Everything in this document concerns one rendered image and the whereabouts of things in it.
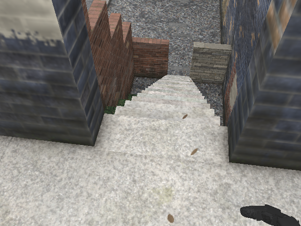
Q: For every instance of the robot right hand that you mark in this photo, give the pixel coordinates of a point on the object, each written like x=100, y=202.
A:
x=268, y=214

